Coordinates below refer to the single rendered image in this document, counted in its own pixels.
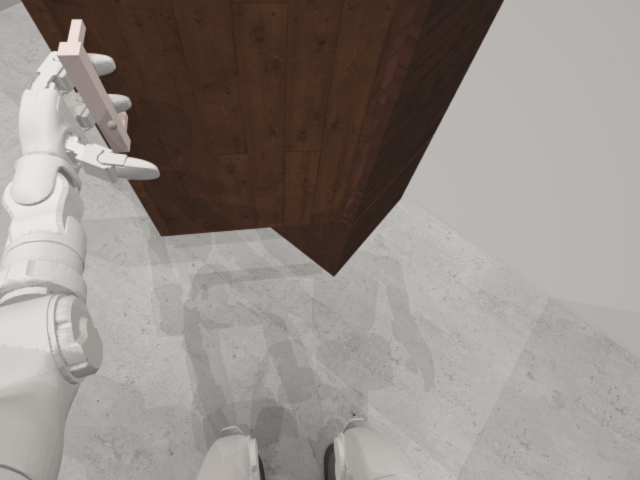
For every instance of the robot left hand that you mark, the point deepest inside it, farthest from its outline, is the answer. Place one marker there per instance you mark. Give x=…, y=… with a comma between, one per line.
x=46, y=124

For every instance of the robot shin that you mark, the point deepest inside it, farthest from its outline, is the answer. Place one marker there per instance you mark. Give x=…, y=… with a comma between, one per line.
x=230, y=431
x=351, y=424

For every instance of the handle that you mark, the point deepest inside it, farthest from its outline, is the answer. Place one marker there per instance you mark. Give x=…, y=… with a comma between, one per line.
x=82, y=73

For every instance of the robot right shin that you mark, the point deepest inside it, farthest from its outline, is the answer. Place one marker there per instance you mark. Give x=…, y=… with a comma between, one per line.
x=351, y=424

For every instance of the robot left forearm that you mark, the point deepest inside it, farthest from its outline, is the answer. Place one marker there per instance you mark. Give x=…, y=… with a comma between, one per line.
x=46, y=247

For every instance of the robot left shin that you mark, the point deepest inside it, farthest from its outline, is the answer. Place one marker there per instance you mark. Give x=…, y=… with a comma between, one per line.
x=230, y=431

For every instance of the cupboard door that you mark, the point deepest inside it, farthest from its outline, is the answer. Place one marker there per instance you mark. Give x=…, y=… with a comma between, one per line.
x=255, y=112

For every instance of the robot left upper arm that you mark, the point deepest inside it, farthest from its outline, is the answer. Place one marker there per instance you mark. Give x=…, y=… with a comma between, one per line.
x=48, y=345

